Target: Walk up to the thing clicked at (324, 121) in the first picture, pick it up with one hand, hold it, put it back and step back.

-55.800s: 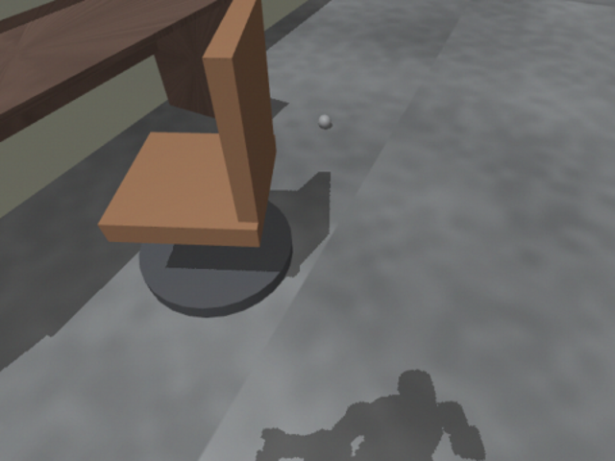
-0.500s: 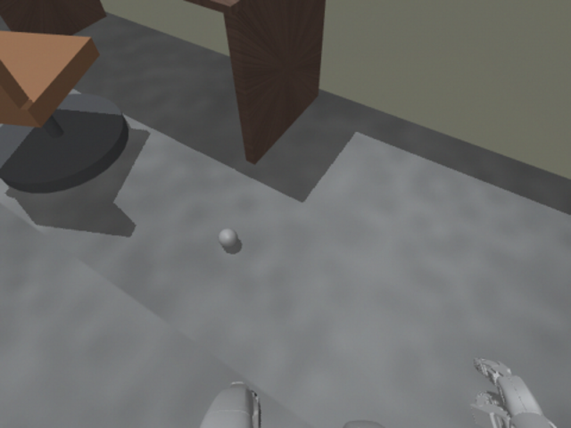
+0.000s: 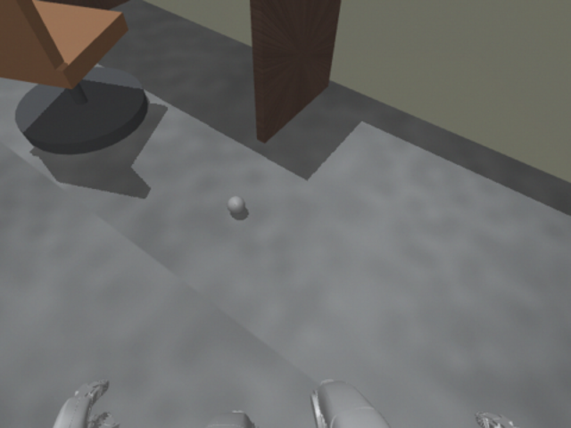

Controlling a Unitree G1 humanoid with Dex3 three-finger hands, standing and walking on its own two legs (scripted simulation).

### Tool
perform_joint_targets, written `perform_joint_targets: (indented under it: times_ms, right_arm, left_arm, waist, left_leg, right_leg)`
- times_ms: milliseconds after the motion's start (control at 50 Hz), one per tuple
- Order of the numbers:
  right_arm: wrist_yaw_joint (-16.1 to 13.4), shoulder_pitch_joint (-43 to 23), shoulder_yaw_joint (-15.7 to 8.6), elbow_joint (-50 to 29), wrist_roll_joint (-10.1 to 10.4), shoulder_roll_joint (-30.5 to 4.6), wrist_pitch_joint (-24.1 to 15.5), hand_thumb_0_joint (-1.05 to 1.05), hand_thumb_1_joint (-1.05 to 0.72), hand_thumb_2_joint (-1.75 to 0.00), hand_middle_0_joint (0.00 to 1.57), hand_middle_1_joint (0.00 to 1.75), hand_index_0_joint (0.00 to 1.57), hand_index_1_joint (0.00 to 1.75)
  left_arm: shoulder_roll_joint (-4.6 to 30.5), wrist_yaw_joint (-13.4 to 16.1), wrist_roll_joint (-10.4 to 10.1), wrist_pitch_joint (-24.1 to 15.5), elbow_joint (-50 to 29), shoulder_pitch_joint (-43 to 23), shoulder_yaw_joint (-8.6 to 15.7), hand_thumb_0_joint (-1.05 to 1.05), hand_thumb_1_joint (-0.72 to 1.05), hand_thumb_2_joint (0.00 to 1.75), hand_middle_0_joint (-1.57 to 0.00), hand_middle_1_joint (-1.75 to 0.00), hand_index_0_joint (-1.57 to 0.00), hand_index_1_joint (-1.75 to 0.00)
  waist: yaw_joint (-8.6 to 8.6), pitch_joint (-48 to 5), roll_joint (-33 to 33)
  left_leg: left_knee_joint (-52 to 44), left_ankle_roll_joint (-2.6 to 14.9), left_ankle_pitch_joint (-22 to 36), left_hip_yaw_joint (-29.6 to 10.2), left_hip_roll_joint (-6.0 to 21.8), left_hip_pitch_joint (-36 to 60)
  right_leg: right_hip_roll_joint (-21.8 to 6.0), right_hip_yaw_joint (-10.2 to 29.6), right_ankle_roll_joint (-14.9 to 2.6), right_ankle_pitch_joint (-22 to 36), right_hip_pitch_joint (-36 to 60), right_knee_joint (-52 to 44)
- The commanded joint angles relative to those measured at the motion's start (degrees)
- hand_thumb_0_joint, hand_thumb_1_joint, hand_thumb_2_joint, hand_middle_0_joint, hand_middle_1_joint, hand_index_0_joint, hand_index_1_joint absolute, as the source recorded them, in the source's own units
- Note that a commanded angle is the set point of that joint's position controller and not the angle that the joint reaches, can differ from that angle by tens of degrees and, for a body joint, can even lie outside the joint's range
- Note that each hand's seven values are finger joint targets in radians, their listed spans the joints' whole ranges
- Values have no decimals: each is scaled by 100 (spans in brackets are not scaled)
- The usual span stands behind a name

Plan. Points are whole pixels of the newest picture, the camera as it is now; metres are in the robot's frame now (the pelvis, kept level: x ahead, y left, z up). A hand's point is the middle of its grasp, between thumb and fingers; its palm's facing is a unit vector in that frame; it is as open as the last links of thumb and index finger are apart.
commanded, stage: step back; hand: left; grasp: from above
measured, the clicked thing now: (236, 205) +0.98 +0.19 -0.72
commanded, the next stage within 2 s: stand in 1.38 s
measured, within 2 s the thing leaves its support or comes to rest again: neither
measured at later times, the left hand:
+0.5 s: hand out of the picture -0.08 +0.27 -0.13, palm faces +0.02 -0.90 -0.44, open 7.3 cm
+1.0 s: hand out of the picture -0.08 +0.26 -0.15, palm faces +0.05 -0.93 -0.35, open 7.3 cm
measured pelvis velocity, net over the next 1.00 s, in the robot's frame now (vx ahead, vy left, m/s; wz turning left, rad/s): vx -0.13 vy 0.00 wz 0.03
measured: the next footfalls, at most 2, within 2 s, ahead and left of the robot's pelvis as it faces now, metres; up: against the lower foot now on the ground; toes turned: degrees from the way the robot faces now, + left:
right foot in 0.20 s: -0.09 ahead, -0.13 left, +0.00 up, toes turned +0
left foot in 0.52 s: -0.06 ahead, +0.12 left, +0.00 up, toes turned +1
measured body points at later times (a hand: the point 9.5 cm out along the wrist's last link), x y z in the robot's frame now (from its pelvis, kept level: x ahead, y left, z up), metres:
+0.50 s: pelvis -0.14 -0.02 +0.00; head -0.12 -0.03 +0.45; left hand -0.08 +0.31 -0.10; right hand -0.08 -0.34 -0.14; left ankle -0.15 +0.12 -0.72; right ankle -0.12 -0.14 -0.73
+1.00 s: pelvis -0.13 +0.00 +0.00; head -0.12 +0.00 +0.45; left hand -0.08 +0.31 -0.12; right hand -0.04 -0.32 -0.12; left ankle -0.10 +0.12 -0.73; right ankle -0.13 -0.13 -0.73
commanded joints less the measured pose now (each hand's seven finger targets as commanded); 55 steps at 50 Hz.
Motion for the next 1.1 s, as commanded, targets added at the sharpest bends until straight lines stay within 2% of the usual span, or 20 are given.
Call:
perform_joint_targets:
  times_ms: [0, 60, 160, 180, 200, 220, 300, 400, 480, 500, 520, 540, 700, 740, 760, 840, 940, 980, 1000, 1080]
  right_arm:
    - [-161, -445, -419, -603, -32, -1407, -137, 0, -90, -90, 20, 30, 20, 30]
    - [-157, -271, -473, -620, -5, -1545, -97, 0, -90, -90, 20, 30, 20, 30]
    - [-79, -435, -440, -585, 102, -1636, 65, 0, -90, -90, 20, 30, 20, 30]
    - [-54, -419, -364, -621, 106, -1364, 59, 0, -90, -90, 20, 30, 20, 30]
    - [-98, -751, -304, -838, 149, -1036, 28, 0, -90, -90, 20, 30, 20, 30]
    - [-177, -935, -413, -800, 95, -1267, 68, 0, -90, -90, 20, 30, 20, 30]
    - [-138, -147, -382, -311, 142, -1274, -23, 0, -90, -90, 20, 30, 20, 30]
    - [-1, -397, -371, -289, -4, -1249, -140, 0, -90, -90, 20, 30, 20, 30]
    - [13, 252, -429, 198, 5, -1154, -325, 0, -90, -90, 20, 30, 20, 30]
    - [-13, 454, -522, 301, -56, -1368, -373, 0, -90, -90, 20, 30, 20, 30]
    - [-29, 291, -537, 219, -69, -1799, -409, 0, -90, -90, 20, 30, 20, 30]
    - [-2, 132, -593, 143, -24, -2088, -414, 0, -90, -90, 20, 30, 20, 30]
    - [34, -282, -310, 150, 37, -1232, -324, 0, -90, -90, 20, 30, 20, 30]
    - [-4, -329, -272, 94, 57, -1023, -304, 0, -90, -90, 20, 30, 20, 30]
    - [-39, -246, -346, 150, 21, -1229, -319, 0, -90, -90, 20, 30, 20, 30]
    - [-2, 127, -313, 333, 80, -1101, -432, 0, -90, -90, 20, 30, 20, 30]
    - [-27, 301, -394, 533, -7, -1079, -483, 0, -90, -90, 20, 30, 20, 30]
    - [-71, -186, -423, 377, -10, -1600, -536, 0, -90, -90, 20, 30, 20, 30]
    - [-48, -417, -426, 369, 34, -1659, -517, 0, -90, -90, 20, 30, 20, 30]
    - [-48, -701, -248, 463, 85, -1274, -483, 0, -90, -90, 20, 30, 20, 30]
  left_arm:
    - [1023, 30, 62, -162, -211, 499, 307, 0, 90, 90, -20, -30, -20, -30]
    - [958, -19, 91, -214, -233, 432, 236, 0, 90, 90, -20, -30, -20, -30]
    - [934, -57, 142, -386, 322, 1195, 265, 0, 90, 90, -20, -30, -20, -30]
    - [1209, -37, 243, -416, 336, 1125, 346, 0, 90, 90, -20, -30, -20, -30]
    - [1923, -51, 265, -393, 208, 1068, 533, 0, 90, 90, -20, -30, -20, -30]
    - [2258, -18, 312, -402, 26, 671, 568, 0, 90, 90, -20, -30, -20, -30]
    - [1347, 26, 247, -509, -94, -70, 363, 0, 90, 90, -20, -30, -20, -30]
    - [1543, -47, 318, -540, 55, 525, 459, 0, 90, 90, -20, -30, -20, -30]
    - [1346, -135, 235, -433, 110, 393, 279, 0, 90, 90, -20, -30, -20, -30]
    - [1039, -147, 228, -420, 129, 558, 189, 0, 90, 90, -20, -30, -20, -30]
    - [755, -173, 98, -438, 97, 267, 100, 0, 90, 90, -20, -30, -20, -30]
    - [1281, -142, 139, -451, 187, -66, 277, 0, 90, 90, -20, -30, -20, -30]
    - [995, -175, 177, -635, 787, 810, 261, 0, 90, 90, -20, -30, -20, -30]
    - [1696, -130, 239, -695, 814, 980, 404, 0, 90, 90, -20, -30, -20, -30]
    - [1801, -129, 255, -720, 653, 608, 432, 0, 90, 90, -20, -30, -20, -30]
    - [1408, -105, 196, -799, 601, 287, 311, 0, 90, 90, -20, -30, -20, -30]
    - [1006, -163, 111, -644, 528, 4, 53, 0, 90, 90, -20, -30, -20, -30]
    - [752, -162, -37, -535, 633, 182, -6, 0, 90, 90, -20, -30, -20, -30]
    - [976, -148, -14, -520, 764, 219, 52, 0, 90, 90, -20, -30, -20, -30]
    - [1018, -125, 18, -666, 999, 308, 22, 0, 90, 90, -20, -30, -20, -30]
  waist:
    - [146, -892, 1018]
    - [-1, -1125, 1290]
    - [246, -1731, 1226]
    - [211, -1555, 651]
    - [471, -1122, -1093]
    - [631, -667, -1177]
    - [-23, -649, -339]
    - [473, -687, -820]
    - [101, -875, -541]
    - [48, -1010, 167]
    - [-41, -933, 1378]
    - [-163, -493, 1043]
    - [361, -700, 806]
    - [482, -598, -573]
    - [397, -309, -407]
    - [175, -658, -345]
    - [-111, -993, -199]
    - [144, -1088, 897]
    - [162, -973, 786]
    - [256, -1133, 901]
  left_leg:
    - [-1119, 1268, 2361, -1249, 1507, 497]
    - [-953, 1344, 2411, -1282, 1703, 989]
    - [-279, 688, 1202, -746, 1189, 407]
    - [150, 389, 326, -625, 819, -646]
    - [1183, -40, -1335, -406, -308, -1726]
    - [2436, -236, -1859, -1042, -202, -1330]
    - [3134, -245, -804, -902, -391, -1129]
    - [901, -290, -1326, -381, 87, -1125]
    - [-1539, -54, -407, 115, -110, 941]
    - [-1576, 89, -770, -739, 314, 1640]
    - [-2283, 691, -2676, -2969, 1581, 1102]
    - [-2524, 1270, -3291, -3383, 2076, -85]
    - [-1046, 252, -1630, -911, 803, -1040]
    - [878, -15, -1742, -399, -206, -1673]
    - [1475, -91, -1649, -620, 46, -1552]
    - [783, -120, -1053, -497, 298, -693]
    - [-1168, -20, 656, -263, 243, 1077]
    - [-1889, 706, -296, -2159, 1698, 509]
    - [-1835, 943, -590, -2076, 1778, -3]
    - [-1226, 214, 1371, -857, 1024, 180]
  right_leg:
    - [-126, -76, 217, -17, 101, 111]
    - [-357, -289, 290, -88, 354, -1246]
    - [-314, -980, -45, 1332, 2048, -4462]
    - [-773, -116, -228, 1133, 2476, -4410]
    - [-2191, 1906, -913, 671, 1815, -4922]
    - [-3133, 2862, -1717, 552, 408, -5326]
    - [-1799, 453, -953, 1796, 842, -4406]
    - [-1958, 847, -954, -820, 1792, -4725]
    - [-1629, 164, -637, -59, 917, -4043]
    - [-1394, -120, -435, 58, 194, -3370]
    - [-628, -825, -2, -137, -399, -2437]
    - [-748, -577, -1, -387, 108, -1789]
    - [-448, -846, -93, 1114, 2702, -4277]
    - [-2208, 1980, -861, -1459, 2280, -5520]
    - [-2808, 2460, -1315, -1370, 1765, -5599]
    - [-2217, 855, -996, 1314, 1632, -4923]
    - [-1458, -339, -404, 2421, 798, -3744]
    - [-628, -878, 27, 577, 820, -2979]
    - [-690, -777, -7, 159, 1340, -2911]
    - [-909, -510, -89, 2116, 2089, -4056]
